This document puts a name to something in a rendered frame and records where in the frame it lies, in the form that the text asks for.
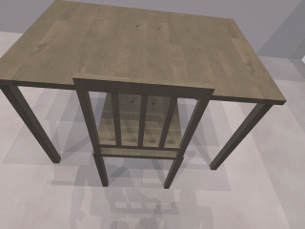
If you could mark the table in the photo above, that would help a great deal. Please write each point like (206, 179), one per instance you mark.
(75, 37)

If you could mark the chair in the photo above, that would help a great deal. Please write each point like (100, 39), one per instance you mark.
(140, 118)

